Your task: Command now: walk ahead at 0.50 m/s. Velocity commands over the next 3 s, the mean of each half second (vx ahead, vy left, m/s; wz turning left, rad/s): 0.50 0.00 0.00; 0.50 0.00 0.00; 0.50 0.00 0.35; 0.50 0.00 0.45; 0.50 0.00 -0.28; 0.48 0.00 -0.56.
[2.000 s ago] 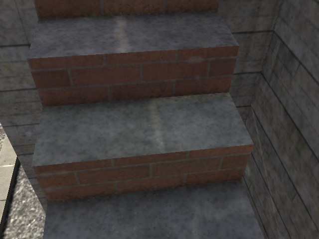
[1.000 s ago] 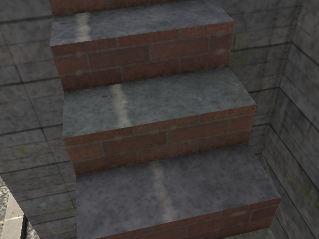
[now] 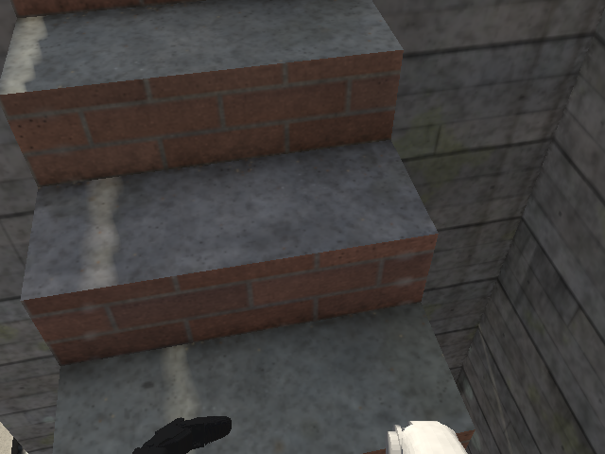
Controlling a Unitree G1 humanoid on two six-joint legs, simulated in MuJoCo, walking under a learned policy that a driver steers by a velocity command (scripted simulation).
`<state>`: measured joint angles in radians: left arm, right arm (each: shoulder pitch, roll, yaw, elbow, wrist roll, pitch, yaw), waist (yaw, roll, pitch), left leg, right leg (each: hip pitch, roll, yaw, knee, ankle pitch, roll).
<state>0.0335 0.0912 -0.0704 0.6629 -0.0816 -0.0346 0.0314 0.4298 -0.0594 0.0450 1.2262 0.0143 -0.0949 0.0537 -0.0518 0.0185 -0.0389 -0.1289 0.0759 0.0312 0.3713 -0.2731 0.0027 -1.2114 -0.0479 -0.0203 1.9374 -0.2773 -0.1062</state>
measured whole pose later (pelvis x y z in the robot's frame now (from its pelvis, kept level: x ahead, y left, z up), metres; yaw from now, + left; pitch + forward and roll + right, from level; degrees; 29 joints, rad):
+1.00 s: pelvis +0.25 +0.00 +0.18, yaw -2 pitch +3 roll -2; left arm 0.12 0.14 -0.06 0.74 -0.08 -0.02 0.03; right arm 0.46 -0.10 0.01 1.04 0.02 -0.07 0.01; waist -0.05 -0.03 -0.08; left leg -0.16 -0.06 -0.03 0.45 -0.34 0.09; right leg -1.17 0.01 -0.01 1.85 -0.20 0.01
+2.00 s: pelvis +0.70 +0.19 +0.56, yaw +25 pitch -3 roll -5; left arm 0.01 0.14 -0.04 0.65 -0.11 -0.09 0.03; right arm 0.51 -0.09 0.05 1.13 -0.02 -0.08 0.07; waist -0.04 0.01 -0.05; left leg -0.17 0.03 -0.06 0.57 -0.35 0.05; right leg -1.24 0.18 0.00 2.43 -0.22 -0.17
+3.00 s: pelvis +1.17 +0.29 +0.86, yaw -3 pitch +6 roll -4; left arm 0.31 0.19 -0.03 0.77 0.06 0.15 -0.07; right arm 0.39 -0.26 0.04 0.99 -0.11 0.00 0.11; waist 0.13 0.02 -0.15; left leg -0.49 -0.03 -0.12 1.46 0.37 0.23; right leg -0.66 0.24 -0.01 1.01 -0.52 -0.13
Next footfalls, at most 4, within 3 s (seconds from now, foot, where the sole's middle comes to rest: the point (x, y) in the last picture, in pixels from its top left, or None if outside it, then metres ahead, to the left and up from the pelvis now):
0.06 right None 0.16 -0.19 -0.59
0.50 left None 0.22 0.07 -0.59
1.10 right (389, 388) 0.50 -0.14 -0.40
1.68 left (139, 240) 0.68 0.26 -0.21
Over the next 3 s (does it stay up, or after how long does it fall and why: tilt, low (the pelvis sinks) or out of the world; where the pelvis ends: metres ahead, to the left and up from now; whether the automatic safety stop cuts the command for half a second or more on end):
stays up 1.17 0.29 0.86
